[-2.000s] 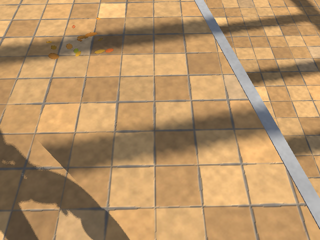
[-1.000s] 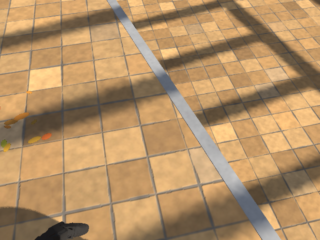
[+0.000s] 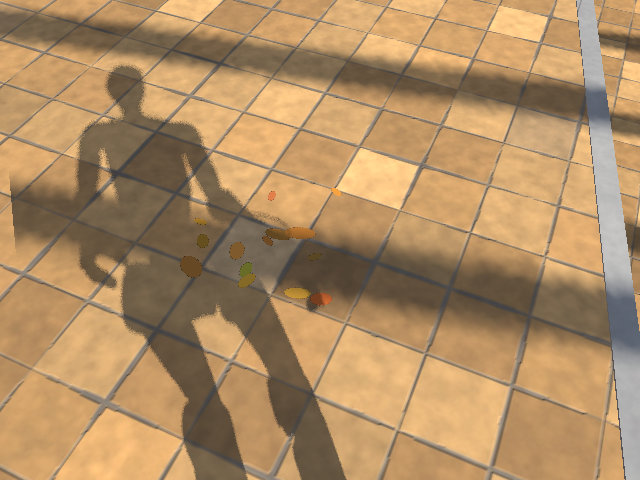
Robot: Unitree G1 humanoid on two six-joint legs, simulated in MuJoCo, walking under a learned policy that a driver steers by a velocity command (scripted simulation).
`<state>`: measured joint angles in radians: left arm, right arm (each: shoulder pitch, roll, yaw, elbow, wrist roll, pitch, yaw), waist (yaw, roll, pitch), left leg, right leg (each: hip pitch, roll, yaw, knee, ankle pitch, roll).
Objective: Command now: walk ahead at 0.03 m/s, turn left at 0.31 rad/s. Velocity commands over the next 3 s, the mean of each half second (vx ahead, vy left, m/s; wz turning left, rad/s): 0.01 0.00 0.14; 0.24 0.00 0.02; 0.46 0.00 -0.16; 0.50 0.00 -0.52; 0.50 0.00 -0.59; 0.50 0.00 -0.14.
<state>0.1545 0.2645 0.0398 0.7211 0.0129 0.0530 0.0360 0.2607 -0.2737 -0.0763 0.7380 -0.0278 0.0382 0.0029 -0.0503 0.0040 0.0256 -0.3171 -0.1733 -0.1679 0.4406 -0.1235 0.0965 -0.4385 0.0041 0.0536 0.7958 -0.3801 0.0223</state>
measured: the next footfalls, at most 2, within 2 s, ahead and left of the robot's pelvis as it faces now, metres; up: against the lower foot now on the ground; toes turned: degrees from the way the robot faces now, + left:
right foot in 0.10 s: +0.06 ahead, -0.12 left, +0.00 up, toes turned +3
left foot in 0.42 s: +0.01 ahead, +0.10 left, +0.00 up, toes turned -2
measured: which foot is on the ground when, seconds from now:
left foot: down 0.00-0.10, up 0.12-0.40, down 0.42-0.78, up 0.80-1.00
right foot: up 0.00-0.08, down 0.10-1.00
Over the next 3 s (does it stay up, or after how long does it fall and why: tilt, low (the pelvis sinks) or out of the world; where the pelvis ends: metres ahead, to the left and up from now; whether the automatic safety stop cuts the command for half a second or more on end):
stays up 1.05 -0.29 0.01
